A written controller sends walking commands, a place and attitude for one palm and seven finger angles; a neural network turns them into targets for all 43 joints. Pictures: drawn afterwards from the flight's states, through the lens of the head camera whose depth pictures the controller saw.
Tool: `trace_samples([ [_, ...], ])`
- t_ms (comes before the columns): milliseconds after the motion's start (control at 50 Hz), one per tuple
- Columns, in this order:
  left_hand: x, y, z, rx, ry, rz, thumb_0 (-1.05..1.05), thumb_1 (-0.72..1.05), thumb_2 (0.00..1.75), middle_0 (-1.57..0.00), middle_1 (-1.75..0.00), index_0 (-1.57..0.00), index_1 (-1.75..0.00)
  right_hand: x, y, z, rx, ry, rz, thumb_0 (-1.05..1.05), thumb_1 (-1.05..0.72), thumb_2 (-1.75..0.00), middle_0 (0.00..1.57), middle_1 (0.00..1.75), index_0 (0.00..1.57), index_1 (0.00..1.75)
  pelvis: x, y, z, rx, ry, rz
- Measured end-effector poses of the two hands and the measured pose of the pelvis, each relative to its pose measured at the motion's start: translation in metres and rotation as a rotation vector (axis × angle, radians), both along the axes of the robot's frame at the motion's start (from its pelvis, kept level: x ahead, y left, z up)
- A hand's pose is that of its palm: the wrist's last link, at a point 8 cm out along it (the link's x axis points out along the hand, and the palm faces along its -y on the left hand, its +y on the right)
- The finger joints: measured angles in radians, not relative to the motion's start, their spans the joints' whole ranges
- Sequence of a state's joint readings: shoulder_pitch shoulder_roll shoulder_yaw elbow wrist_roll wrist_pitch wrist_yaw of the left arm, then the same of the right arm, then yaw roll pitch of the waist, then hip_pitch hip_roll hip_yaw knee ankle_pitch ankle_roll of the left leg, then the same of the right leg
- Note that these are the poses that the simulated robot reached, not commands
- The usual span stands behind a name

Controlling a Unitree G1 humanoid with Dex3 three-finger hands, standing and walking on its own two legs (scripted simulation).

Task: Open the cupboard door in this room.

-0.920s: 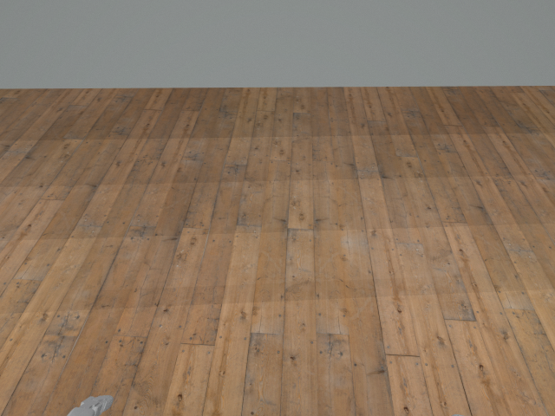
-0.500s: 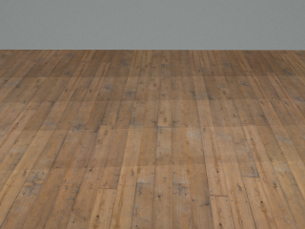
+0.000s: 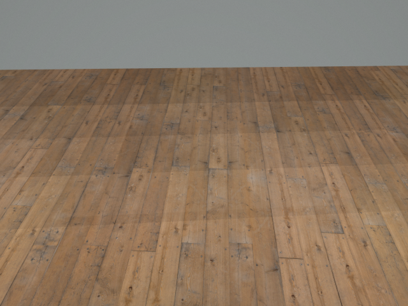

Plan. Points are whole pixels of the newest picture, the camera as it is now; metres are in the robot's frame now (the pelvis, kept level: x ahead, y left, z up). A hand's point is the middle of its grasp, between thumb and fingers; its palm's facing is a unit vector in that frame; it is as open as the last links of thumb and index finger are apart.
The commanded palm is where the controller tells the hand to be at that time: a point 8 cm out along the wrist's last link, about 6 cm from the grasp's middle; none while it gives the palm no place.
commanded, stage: turn or walk to find it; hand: left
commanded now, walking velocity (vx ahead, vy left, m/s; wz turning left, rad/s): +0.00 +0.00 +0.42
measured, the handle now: out of the picture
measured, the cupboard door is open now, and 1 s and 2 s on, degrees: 0 0 0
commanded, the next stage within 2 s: none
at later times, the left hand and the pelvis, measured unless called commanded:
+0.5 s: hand out of the picture +0.02 +0.23 -0.19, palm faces +0.11 -0.97 -0.23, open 7.3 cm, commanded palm none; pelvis -0.02 +0.02 -0.01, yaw +7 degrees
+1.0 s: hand out of the picture -0.08 +0.18 -0.17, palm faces +0.38 -0.89 -0.26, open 7.3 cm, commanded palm none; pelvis -0.06 -0.02 -0.01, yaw +22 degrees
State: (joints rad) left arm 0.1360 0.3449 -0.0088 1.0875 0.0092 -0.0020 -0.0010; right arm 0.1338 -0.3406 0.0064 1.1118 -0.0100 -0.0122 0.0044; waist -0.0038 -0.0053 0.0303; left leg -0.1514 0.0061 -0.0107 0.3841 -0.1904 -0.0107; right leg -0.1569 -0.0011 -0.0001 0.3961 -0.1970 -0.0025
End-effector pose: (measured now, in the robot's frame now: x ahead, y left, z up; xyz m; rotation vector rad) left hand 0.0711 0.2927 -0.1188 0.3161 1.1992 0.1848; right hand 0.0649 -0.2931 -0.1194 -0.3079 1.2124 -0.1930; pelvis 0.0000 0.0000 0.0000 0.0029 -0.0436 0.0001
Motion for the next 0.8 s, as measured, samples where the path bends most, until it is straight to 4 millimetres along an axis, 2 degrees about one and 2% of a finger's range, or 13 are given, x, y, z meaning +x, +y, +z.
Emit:
trace_samples([
  [180, -0.005, -0.006, -0.006, -0.008, -0.013, 0.035, 0.00, 0.91, 0.90, -0.21, -0.30, -0.21, -0.30, 0.000, 0.009, -0.006, 0.013, 0.018, 0.020, 0.01, -0.90, -0.90, 0.20, 0.30, 0.20, 0.30, -0.005, 0.000, -0.004, -0.003, 0.014, 0.033],
  [300, -0.028, -0.018, -0.024, -0.063, 0.018, 0.081, 0.00, 0.91, 0.90, -0.21, -0.30, -0.21, -0.30, -0.007, 0.036, -0.019, 0.054, 0.063, 0.038, 0.01, -0.90, -0.90, 0.20, 0.30, 0.20, 0.30, -0.009, 0.008, -0.012, -0.017, 0.025, 0.068],
  [400, -0.049, -0.018, -0.043, -0.108, 0.055, 0.115, 0.00, 0.91, 0.90, -0.21, -0.30, -0.21, -0.30, -0.016, 0.063, -0.024, 0.076, 0.076, 0.042, 0.01, -0.90, -0.90, 0.20, 0.30, 0.20, 0.30, -0.013, 0.019, -0.019, -0.009, 0.024, 0.086],
  [500, -0.060, -0.018, -0.038, -0.110, 0.055, 0.158, 0.01, 0.91, 0.90, -0.21, -0.30, -0.21, -0.30, -0.028, 0.078, -0.020, 0.095, 0.094, 0.055, 0.01, -0.90, -0.90, 0.20, 0.30, 0.20, 0.30, -0.022, 0.017, -0.012, -0.022, 0.039, 0.125],
  [580, -0.065, -0.020, -0.026, -0.101, 0.017, 0.196, 0.01, 0.91, 0.90, -0.20, -0.30, -0.20, -0.30, -0.033, 0.074, -0.019, 0.099, 0.113, 0.078, 0.01, -0.90, -0.90, 0.20, 0.30, 0.20, 0.30, -0.030, 0.012, -0.007, -0.038, 0.053, 0.165],
  [680, -0.075, -0.032, -0.015, -0.071, -0.041, 0.238, 0.00, 0.91, 0.90, -0.20, -0.30, -0.20, -0.30, -0.031, 0.054, -0.026, 0.105, 0.105, 0.107, 0.01, -0.90, -0.90, 0.20, 0.30, 0.20, 0.30, -0.041, -0.005, -0.009, -0.033, 0.058, 0.217],
  [740, -0.090, -0.042, -0.013, -0.039, -0.069, 0.262, 0.00, 0.91, 0.90, -0.20, -0.30, -0.20, -0.30, -0.025, 0.037, -0.036, 0.112, 0.088, 0.124, 0.01, -0.90, -0.90, 0.20, 0.30, 0.20, 0.30, -0.048, -0.019, -0.015, -0.016, 0.049, 0.240],
  [800, -0.114, -0.053, -0.007, -0.032, -0.061, 0.304, 0.00, 0.91, 0.90, -0.20, -0.30, -0.20, -0.30, -0.017, 0.025, -0.033, 0.105, 0.079, 0.155, 0.01, -0.90, -0.90, 0.20, 0.30, 0.20, 0.30, -0.052, -0.025, -0.012, -0.008, 0.031, 0.281],
])
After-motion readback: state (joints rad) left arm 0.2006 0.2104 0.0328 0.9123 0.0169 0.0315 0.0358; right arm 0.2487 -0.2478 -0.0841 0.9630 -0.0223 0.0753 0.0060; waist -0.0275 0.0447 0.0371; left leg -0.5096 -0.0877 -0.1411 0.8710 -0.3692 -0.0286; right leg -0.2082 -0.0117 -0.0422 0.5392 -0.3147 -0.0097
